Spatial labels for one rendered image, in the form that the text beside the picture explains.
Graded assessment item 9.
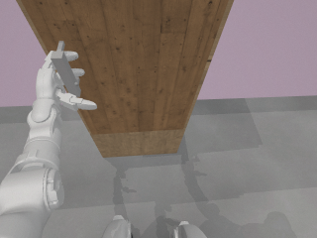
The right robot thigh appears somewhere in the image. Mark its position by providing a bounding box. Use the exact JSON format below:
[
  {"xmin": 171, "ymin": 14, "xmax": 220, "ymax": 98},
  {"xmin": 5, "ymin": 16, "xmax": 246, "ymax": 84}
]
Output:
[{"xmin": 172, "ymin": 224, "xmax": 207, "ymax": 238}]

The cupboard door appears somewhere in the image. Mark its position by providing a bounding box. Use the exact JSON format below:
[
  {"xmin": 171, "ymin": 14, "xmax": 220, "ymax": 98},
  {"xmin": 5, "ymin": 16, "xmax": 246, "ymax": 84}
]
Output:
[{"xmin": 21, "ymin": 0, "xmax": 229, "ymax": 135}]

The left robot upper arm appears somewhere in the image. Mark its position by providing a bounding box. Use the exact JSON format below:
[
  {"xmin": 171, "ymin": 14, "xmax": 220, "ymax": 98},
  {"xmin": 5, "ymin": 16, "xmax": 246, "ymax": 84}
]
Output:
[{"xmin": 0, "ymin": 167, "xmax": 64, "ymax": 238}]

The left robot hand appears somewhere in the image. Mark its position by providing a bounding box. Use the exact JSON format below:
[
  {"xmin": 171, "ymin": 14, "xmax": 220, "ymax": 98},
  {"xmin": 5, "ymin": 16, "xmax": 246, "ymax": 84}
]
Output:
[{"xmin": 36, "ymin": 51, "xmax": 97, "ymax": 111}]

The left robot forearm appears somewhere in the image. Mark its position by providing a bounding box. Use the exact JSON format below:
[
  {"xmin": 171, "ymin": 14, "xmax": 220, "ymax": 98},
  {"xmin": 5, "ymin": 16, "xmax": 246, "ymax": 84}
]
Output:
[{"xmin": 0, "ymin": 98, "xmax": 62, "ymax": 215}]

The robot left shin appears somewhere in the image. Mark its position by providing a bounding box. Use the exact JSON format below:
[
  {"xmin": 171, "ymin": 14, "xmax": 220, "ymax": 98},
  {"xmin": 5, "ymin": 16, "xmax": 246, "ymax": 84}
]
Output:
[{"xmin": 113, "ymin": 215, "xmax": 124, "ymax": 220}]

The handle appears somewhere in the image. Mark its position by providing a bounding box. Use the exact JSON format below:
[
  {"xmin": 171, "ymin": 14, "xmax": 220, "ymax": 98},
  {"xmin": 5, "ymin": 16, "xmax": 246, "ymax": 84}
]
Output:
[{"xmin": 51, "ymin": 41, "xmax": 81, "ymax": 97}]

